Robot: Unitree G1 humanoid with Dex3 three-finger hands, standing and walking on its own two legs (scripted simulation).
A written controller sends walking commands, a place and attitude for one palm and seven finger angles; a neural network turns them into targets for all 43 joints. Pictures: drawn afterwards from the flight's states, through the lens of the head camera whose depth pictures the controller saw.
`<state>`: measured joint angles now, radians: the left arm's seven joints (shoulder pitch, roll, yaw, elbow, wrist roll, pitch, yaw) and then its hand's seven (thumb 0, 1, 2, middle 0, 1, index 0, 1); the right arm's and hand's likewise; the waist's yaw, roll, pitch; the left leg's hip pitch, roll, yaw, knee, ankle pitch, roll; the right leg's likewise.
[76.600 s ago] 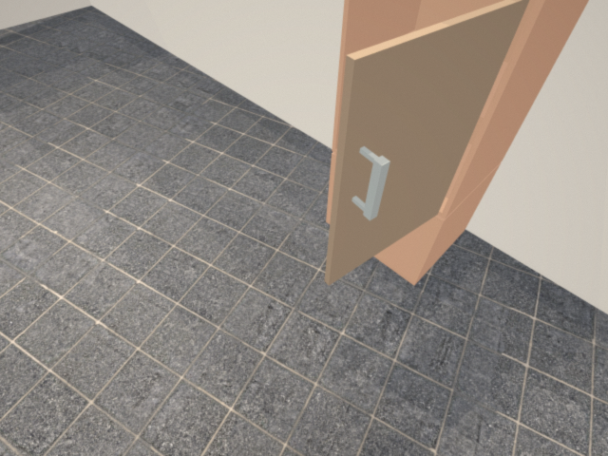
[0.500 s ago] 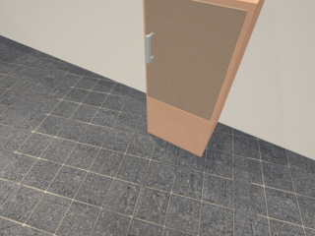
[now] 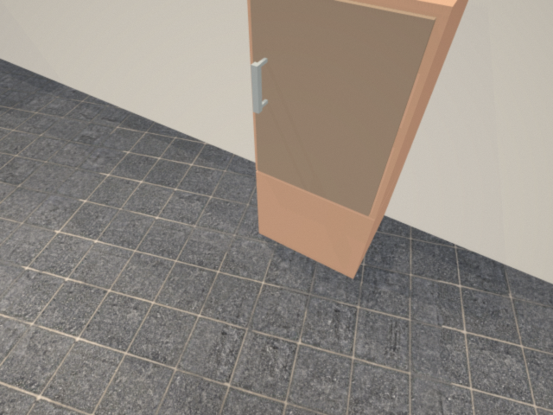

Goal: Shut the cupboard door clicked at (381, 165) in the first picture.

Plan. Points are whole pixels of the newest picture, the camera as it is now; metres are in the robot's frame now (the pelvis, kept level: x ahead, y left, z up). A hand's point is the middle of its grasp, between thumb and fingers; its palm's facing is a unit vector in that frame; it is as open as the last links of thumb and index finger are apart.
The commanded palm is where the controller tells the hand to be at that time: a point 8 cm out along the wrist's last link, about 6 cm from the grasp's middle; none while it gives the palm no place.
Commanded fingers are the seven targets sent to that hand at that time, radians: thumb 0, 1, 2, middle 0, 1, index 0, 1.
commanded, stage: look to check the result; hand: left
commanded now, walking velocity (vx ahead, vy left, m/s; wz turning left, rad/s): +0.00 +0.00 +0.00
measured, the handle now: (260, 85) +0.92 +0.09 +0.00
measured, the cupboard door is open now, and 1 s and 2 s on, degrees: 0 0 0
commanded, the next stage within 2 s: stand and wait in 0.02 s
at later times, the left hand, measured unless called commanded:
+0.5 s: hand out of the picture +0.07 +0.22 -0.16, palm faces -0.02 -0.95 -0.31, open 7.3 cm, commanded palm none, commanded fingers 0.00 0.90 0.90 -0.20 -0.30 -0.20 -0.30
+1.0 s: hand out of the picture +0.06 +0.19 -0.17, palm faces -0.01 -0.96 -0.29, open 7.3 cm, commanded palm none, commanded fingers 0.00 0.90 0.90 -0.20 -0.30 -0.20 -0.30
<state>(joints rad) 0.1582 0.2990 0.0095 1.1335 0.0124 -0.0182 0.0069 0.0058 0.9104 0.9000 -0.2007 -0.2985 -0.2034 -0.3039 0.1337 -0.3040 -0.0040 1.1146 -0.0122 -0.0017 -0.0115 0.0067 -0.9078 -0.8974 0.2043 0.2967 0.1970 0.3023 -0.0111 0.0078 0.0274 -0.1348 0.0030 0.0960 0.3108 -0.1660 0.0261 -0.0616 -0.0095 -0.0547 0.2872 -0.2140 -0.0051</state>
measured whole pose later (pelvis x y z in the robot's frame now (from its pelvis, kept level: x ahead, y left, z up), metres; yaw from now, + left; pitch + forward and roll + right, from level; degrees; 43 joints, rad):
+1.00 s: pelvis +0.02 -0.03 +0.00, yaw +0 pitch -1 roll +0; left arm 0.19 0.26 0.01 1.14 0.01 -0.02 0.02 0.01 0.91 0.90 -0.20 -0.30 -0.20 -0.30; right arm 0.17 -0.27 0.00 1.13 -0.01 0.01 -0.03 0.01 -0.91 -0.90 0.20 0.30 0.20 0.30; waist -0.01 0.01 0.03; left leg -0.10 0.04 0.09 0.31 -0.19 -0.02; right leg -0.03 0.03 -0.05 0.27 -0.23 -0.04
